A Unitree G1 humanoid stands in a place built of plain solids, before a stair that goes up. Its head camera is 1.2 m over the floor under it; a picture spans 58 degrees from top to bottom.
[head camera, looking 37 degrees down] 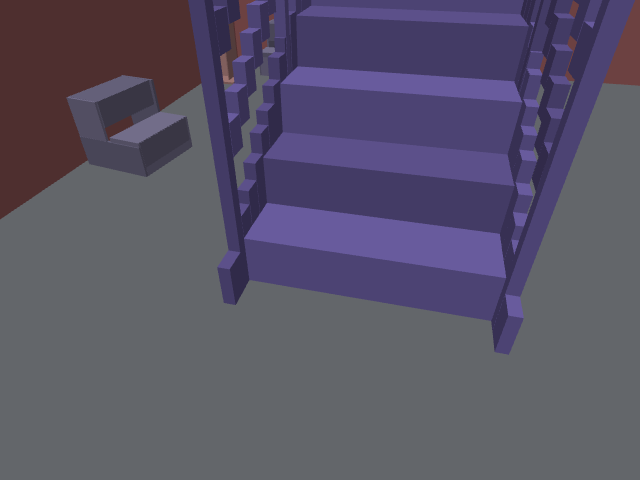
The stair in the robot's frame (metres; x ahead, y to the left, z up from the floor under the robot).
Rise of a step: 0.21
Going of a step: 0.26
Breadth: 1.05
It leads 14 degrees to the right of straight ahead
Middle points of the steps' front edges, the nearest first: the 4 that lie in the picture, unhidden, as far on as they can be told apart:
1.21 -0.17 0.21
1.46 -0.23 0.43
1.72 -0.29 0.64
1.97 -0.36 0.85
